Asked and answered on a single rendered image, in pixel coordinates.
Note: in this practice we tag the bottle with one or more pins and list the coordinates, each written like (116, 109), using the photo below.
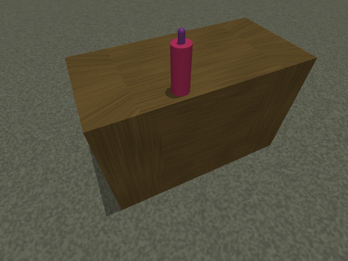
(181, 58)

